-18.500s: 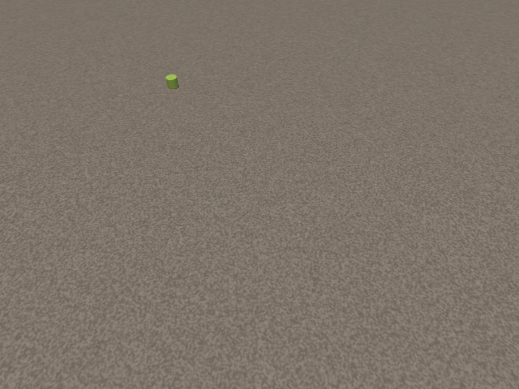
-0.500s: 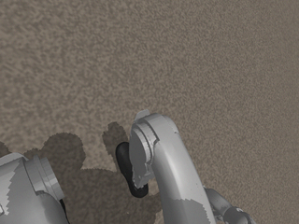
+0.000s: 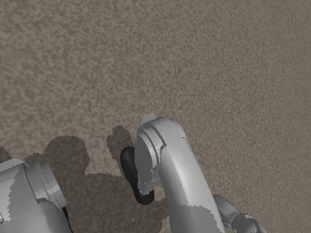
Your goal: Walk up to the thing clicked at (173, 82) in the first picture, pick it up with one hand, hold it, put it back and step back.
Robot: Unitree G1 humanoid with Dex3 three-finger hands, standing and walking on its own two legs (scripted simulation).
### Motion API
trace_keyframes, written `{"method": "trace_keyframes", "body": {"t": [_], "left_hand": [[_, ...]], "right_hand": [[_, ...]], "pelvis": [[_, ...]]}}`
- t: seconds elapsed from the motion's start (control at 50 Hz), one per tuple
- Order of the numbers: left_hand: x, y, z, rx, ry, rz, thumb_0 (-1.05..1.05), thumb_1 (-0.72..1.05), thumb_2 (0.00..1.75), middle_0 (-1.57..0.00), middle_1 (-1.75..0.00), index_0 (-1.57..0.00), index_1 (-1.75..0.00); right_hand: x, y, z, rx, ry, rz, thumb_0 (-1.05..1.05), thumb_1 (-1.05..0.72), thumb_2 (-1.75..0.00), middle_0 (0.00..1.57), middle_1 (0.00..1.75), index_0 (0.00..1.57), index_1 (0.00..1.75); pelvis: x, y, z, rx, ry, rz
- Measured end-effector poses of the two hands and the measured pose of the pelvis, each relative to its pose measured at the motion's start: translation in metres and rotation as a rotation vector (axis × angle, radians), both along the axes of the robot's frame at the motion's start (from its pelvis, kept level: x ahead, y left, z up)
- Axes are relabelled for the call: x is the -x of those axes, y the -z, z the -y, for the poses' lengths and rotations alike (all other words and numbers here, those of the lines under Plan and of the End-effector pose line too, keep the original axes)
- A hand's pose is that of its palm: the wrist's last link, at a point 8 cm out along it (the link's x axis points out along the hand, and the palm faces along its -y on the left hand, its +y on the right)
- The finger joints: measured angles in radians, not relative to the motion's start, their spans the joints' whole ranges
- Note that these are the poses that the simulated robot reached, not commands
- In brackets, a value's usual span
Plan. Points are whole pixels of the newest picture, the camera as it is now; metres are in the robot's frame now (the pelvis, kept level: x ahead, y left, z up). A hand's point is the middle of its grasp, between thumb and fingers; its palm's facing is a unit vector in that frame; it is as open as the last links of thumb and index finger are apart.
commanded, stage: close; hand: left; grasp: from above
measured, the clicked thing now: out of the picture +0.46 +0.38 -0.27
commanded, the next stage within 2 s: settle in 0.34 s
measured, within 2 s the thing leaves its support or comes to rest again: leaves its support in 0.76 s
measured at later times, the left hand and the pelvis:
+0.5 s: hand out of the picture +0.44 +0.37 -0.25, palm faces -0.44 -0.17 -0.88, open 10.1 cm; pelvis +0.00 +0.00 +0.00, yaw +0 degrees
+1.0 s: hand out of the picture +0.45 +0.39 -0.19, palm faces -0.39 -0.13 -0.91, open 10.1 cm; pelvis +0.00 +0.00 +0.01, yaw +2 degrees
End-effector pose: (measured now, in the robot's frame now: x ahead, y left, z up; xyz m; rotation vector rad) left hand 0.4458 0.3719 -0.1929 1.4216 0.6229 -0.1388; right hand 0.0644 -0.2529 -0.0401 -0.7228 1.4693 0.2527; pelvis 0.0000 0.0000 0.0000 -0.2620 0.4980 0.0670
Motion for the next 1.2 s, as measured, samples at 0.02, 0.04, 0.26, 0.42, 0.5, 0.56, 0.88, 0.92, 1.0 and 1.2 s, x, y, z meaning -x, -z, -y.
{"method": "trace_keyframes", "body": {"t": [0.02,0.04,0.26,0.42,0.5,0.56,0.88,0.92,1.0,1.2], "left_hand": [[0.0,0.0,0.0,0.0,0.0,-0.001,0.0,-0.05,0.84,-0.32,-1.09,-0.37,-1.02],[0.0,-0.001,0.0,0.0,-0.001,-0.001,0.0,-0.04,0.83,-0.33,-1.09,-0.38,-1.02],[0.0,-0.003,0.0,-0.005,-0.001,0.002,0.0,-0.01,0.73,-0.38,-1.06,-0.44,-0.99],[-0.001,-0.003,0.0,-0.003,-0.003,0.005,0.0,-0.02,0.71,-0.42,-1.03,-0.48,-0.95],[-0.001,-0.004,-0.001,-0.001,-0.002,0.006,0.0,-0.03,0.72,-0.43,-1.01,-0.5,-0.93],[-0.002,-0.004,-0.001,0.001,-0.003,0.008,0.0,-0.04,0.72,-0.45,-1.0,-0.51,-0.92],[-0.005,-0.03,-0.013,-0.031,0.007,0.048,0.0,-0.05,0.72,-0.48,-0.97,-0.55,-0.89],[-0.006,-0.04,-0.015,-0.035,0.008,0.062,0.0,-0.05,0.72,-0.48,-0.97,-0.55,-0.89],[-0.006,-0.061,-0.02,-0.042,-0.002,0.063,0.0,-0.05,0.72,-0.48,-0.97,-0.55,-0.89],[0.001,-0.098,-0.021,-0.046,0.014,-0.011,0.0,-0.05,0.71,-0.48,-0.97,-0.55,-0.89]], "right_hand": [[0.0,0.0,0.0,0.0,0.0,-0.002,0.0,-0.9,-0.89,0.21,0.3,0.2,0.3],[0.0,0.0,0.0,0.0,-0.001,-0.002,0.0,-0.9,-0.89,0.21,0.3,0.2,0.3],[0.001,-0.001,0.002,0.004,0.0,0.005,0.0,-0.9,-0.89,0.21,0.3,0.2,0.3],[0.003,-0.001,0.002,0.013,0.004,0.008,0.0,-0.9,-0.89,0.21,0.3,0.2,0.3],[0.003,-0.001,0.0,0.01,0.003,0.004,0.0,-0.91,-0.89,0.21,0.3,0.2,0.3],[0.001,-0.001,-0.001,0.01,0.003,0.005,0.0,-0.91,-0.89,0.21,0.3,0.2,0.3],[-0.017,-0.002,0.006,0.009,0.018,0.041,0.0,-0.91,-0.89,0.21,0.3,0.21,0.3],[-0.021,-0.001,0.006,0.002,0.025,0.05,0.0,-0.91,-0.89,0.21,0.3,0.2,0.3],[-0.03,0.001,0.007,-0.014,0.041,0.082,0.0,-0.91,-0.89,0.21,0.3,0.2,0.3],[-0.036,0.007,0.004,-0.046,0.102,0.114,0.0,-0.91,-0.89,0.21,0.3,0.2,0.3]], "pelvis": [[0.0,0.0,0.0,0.0,0.0,-0.001],[0.0,0.0,0.0,0.001,0.0,-0.002],[0.001,0.0,0.0,-0.001,0.001,0.004],[0.002,0.0,-0.001,0.003,0.003,0.006],[0.001,0.0,-0.001,0.004,0.002,0.002],[0.0,-0.001,-0.001,0.005,0.002,-0.001],[-0.002,-0.005,-0.001,0.0,-0.012,-0.036],[-0.002,-0.007,-0.001,-0.002,-0.015,-0.042],[-0.002,-0.01,-0.002,-0.007,-0.023,-0.057],[0.003,-0.02,-0.001,-0.028,-0.044,-0.077]]}}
